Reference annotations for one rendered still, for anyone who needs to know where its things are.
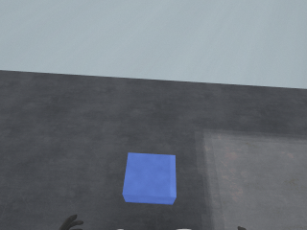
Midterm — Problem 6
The carton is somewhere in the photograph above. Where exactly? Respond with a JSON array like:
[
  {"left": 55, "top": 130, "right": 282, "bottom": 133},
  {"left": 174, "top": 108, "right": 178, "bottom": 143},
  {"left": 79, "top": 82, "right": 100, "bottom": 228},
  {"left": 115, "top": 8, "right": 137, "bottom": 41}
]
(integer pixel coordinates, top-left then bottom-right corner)
[{"left": 122, "top": 152, "right": 177, "bottom": 205}]

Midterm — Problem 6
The robot left hand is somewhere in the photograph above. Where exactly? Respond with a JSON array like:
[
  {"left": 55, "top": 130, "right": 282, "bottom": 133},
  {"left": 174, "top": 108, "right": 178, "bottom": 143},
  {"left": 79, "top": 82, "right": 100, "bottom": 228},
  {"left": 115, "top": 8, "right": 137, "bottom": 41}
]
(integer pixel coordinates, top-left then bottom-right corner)
[{"left": 59, "top": 214, "right": 83, "bottom": 230}]

